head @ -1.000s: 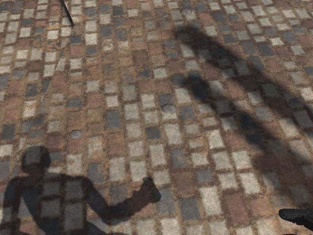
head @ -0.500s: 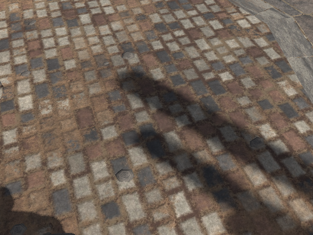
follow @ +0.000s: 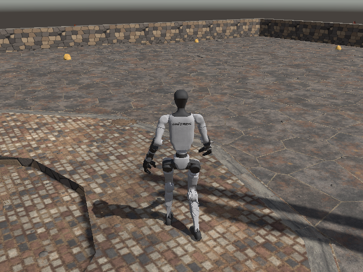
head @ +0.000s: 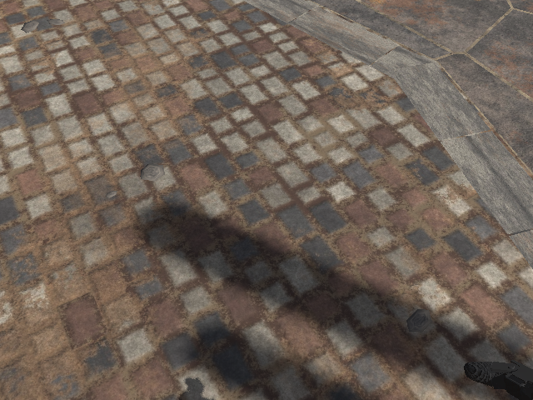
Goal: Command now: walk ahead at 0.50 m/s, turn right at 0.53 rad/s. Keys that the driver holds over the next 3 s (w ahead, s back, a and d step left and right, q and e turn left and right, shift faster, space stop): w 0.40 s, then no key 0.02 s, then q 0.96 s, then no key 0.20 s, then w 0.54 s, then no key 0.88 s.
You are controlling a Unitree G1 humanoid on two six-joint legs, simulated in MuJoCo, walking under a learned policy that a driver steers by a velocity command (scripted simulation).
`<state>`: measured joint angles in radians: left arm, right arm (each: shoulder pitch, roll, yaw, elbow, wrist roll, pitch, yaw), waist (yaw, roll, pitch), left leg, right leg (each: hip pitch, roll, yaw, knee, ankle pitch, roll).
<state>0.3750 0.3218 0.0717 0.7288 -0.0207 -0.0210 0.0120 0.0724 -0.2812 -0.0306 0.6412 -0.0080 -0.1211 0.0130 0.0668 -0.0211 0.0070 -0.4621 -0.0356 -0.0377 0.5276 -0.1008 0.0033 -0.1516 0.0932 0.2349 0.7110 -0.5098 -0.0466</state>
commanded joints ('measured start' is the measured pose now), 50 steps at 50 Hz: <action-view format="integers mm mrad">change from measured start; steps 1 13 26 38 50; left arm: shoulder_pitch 83 -253 -21 -272 -266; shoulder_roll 96 -6 127 92 59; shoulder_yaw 1 -29 20 20 16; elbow -87 -146 -109 -27 -29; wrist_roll -22 14 43 40 53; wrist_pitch -26 -41 -35 -33 6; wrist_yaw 1 -32 -26 15 1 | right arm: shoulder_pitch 290 223 375 172 229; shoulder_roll -191 -162 -169 -71 -277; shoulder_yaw -75 -59 -39 -49 -117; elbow -3 95 170 66 -43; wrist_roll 8 21 39 17 -16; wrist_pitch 5 17 44 147 150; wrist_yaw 0 -3 -14 -26 -20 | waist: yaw -125 -117 28 -82 -130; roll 250 93 -132 -75 311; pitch -235 20 -330 -59 -230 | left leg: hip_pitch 727 351 -154 -14 544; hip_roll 438 247 31 139 443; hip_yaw -751 -88 -116 6 -493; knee -235 -375 751 341 -120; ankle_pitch -508 130 -525 -71 720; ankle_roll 224 205 -42 -72 397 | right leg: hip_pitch -615 -485 402 -35 -462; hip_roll -63 -183 -509 -374 -73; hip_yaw -33 -191 190 -305 -296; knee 559 48 -268 -487 456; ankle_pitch -41 417 1031 760 -199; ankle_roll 24 56 -265 -185 125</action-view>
